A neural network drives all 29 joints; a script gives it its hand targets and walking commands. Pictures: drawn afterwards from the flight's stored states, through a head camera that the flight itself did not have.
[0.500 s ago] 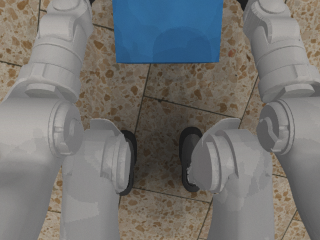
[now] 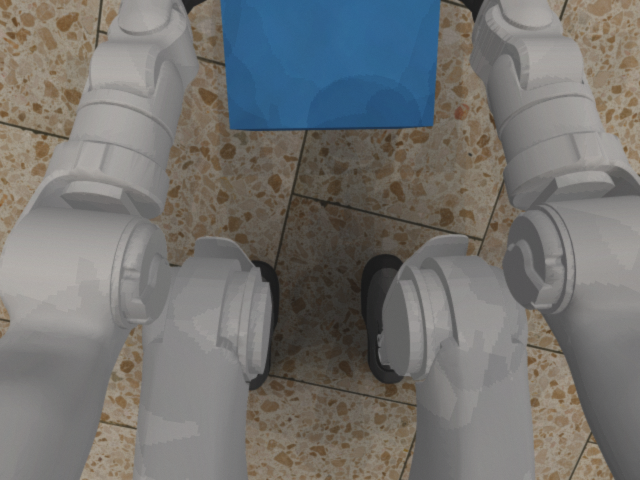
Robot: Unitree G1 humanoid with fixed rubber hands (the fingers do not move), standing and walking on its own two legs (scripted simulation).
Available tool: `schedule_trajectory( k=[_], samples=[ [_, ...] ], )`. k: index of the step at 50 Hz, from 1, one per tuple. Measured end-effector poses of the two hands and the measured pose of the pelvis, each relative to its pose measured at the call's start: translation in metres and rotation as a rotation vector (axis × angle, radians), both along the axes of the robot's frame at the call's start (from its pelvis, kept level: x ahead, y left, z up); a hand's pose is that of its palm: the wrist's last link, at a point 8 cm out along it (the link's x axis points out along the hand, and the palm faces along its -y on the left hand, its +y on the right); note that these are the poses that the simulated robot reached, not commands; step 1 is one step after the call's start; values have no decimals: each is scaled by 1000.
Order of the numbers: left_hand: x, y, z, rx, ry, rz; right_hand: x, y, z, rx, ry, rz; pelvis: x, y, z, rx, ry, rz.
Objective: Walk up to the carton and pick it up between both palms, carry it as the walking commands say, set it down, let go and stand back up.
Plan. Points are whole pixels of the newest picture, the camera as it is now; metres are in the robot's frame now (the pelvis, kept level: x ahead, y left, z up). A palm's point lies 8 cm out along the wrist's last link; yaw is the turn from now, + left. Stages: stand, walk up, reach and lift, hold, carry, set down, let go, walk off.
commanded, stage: reach and lift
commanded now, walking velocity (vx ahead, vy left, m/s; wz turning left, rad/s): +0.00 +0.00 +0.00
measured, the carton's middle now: (327, 21) +0.55 -0.02 -0.24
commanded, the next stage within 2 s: none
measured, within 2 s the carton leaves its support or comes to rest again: neither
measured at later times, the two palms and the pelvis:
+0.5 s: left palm out of the picture +0.56 +0.12 -0.09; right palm out of the picture +0.56 -0.17 -0.10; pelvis +0.01 +0.00 +0.03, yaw +0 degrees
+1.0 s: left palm out of the picture +0.54 +0.12 -0.01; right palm out of the picture +0.54 -0.17 -0.02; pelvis +0.00 +0.00 +0.08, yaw +0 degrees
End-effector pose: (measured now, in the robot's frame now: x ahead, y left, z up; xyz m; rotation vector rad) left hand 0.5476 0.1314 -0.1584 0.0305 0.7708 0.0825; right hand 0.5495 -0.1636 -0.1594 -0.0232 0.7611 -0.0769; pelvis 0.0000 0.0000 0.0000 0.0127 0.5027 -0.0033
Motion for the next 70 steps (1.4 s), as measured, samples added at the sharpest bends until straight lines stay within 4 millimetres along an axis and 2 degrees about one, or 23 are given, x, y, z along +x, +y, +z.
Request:
schedule_trajectory(
  k=[11,24,33,47,70],
  samples=[
    [9,-8,35,-9,-48,22,9,-6,37,-14,-39,-15,-5,-1,14,2,55,-2],
    [10,-14,63,33,-65,72,8,-3,59,-52,-48,-75,6,-1,31,11,140,-5],
    [5,-21,89,54,-95,122,2,-2,83,-77,-71,-127,9,-3,42,16,189,-11],
    [-8,-15,137,9,-95,86,-10,-4,132,-26,-73,-96,3,-5,77,20,248,-13],
    [-27,-14,202,29,-103,120,-29,3,197,-47,-75,-122,7,-4,122,17,258,-14]
  ],
)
